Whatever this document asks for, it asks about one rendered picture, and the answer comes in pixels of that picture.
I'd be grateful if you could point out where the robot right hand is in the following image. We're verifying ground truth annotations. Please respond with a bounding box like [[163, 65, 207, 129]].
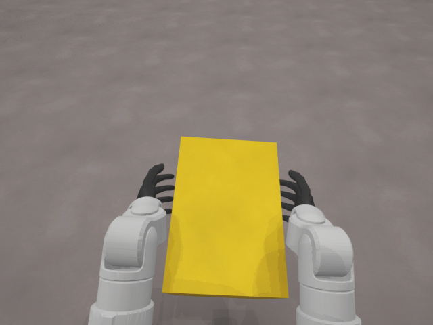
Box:
[[279, 170, 315, 222]]

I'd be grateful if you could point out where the robot left hand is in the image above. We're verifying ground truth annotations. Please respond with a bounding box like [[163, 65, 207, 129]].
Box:
[[137, 163, 175, 214]]

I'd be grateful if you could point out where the robot left forearm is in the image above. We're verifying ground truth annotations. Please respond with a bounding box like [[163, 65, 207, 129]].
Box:
[[88, 196, 166, 325]]

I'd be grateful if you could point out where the robot right forearm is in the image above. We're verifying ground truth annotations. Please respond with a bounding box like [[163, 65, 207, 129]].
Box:
[[286, 204, 361, 325]]

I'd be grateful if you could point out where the carton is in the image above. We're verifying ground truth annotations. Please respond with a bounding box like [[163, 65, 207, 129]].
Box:
[[162, 137, 289, 299]]

